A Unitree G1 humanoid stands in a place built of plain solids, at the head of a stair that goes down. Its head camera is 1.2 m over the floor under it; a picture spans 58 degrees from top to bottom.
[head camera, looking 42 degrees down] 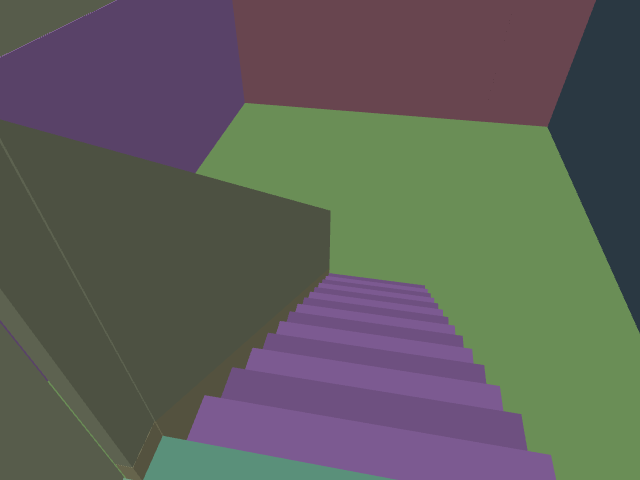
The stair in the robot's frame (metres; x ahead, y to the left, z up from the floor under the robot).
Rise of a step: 0.18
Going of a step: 0.22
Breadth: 1.13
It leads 10 degrees to the right of straight ahead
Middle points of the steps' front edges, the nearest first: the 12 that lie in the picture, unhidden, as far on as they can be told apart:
0.65 -0.16 -0.18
0.86 -0.20 -0.36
1.08 -0.23 -0.54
1.30 -0.27 -0.72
1.51 -0.31 -0.91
1.73 -0.35 -1.09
1.95 -0.39 -1.27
2.17 -0.43 -1.45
2.38 -0.47 -1.63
2.60 -0.50 -1.81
2.82 -0.54 -1.99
3.03 -0.58 -2.17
